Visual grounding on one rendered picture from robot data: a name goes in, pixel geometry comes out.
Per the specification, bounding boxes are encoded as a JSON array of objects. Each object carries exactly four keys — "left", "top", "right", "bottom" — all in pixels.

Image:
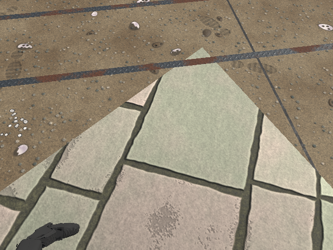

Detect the robot left hand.
[{"left": 16, "top": 222, "right": 80, "bottom": 250}]

